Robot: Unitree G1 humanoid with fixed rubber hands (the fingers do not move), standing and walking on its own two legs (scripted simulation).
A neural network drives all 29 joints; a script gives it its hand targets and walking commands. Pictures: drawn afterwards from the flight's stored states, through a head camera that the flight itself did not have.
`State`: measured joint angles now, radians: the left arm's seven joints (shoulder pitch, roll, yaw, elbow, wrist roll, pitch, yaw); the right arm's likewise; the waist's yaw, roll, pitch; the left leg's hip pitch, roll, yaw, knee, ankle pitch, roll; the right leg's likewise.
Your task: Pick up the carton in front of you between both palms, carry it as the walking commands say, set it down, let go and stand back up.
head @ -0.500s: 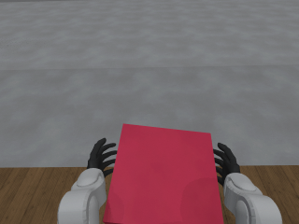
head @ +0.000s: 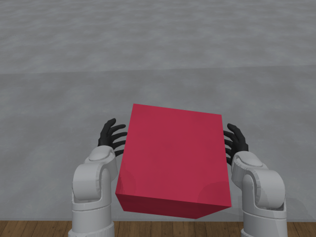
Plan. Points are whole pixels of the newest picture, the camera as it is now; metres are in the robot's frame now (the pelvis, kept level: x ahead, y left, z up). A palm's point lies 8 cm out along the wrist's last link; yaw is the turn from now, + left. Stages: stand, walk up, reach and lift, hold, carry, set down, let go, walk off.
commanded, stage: carry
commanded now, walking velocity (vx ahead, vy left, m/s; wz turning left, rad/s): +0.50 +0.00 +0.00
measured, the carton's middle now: (168, 167) +0.30 +0.00 +0.03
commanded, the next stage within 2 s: none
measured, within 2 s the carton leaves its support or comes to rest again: neither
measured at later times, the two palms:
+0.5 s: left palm (143, 65) +0.67 +0.08 +0.12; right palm (225, 70) +0.64 -0.21 +0.11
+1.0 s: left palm (147, 63) +0.96 +0.09 -0.03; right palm (200, 60) +1.01 -0.20 -0.05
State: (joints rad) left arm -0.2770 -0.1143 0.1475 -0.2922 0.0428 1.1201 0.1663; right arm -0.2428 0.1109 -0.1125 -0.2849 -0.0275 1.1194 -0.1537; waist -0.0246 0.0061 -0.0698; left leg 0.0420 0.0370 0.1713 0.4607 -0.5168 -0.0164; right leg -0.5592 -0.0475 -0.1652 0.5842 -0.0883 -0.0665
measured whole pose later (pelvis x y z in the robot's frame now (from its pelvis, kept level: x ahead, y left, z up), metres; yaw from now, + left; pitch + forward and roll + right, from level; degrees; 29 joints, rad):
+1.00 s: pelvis +0.65 -0.11 -0.13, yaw +7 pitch +5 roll +0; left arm -0.47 -0.19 0.25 -0.11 0.10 1.04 0.27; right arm -0.49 0.14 -0.25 -0.03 -0.08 1.07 -0.26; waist 0.06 0.03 0.00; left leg -0.67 0.00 -0.03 1.43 -0.42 0.04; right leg -0.38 0.03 -0.14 0.66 -0.37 -0.08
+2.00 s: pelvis +1.35 -0.06 -0.11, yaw -1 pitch +4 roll +0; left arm -0.05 -0.13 0.01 -0.49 0.08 1.19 0.20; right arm -0.01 0.13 -0.01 -0.50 -0.07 1.20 -0.20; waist 0.00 0.00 -0.14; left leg -0.55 0.09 0.08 0.57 -0.14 -0.08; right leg -0.07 0.05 0.05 0.30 -0.30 -0.05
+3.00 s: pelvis +1.98 -0.21 -0.11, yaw -18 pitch +2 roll +1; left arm 0.01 -0.13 -0.01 -0.51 0.09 1.17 0.19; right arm 0.04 0.13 0.00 -0.52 -0.06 1.18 -0.20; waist -0.01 -0.01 -0.09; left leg -0.63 0.09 0.17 0.65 -0.02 0.03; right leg 0.13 0.01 -0.24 0.16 -0.34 -0.03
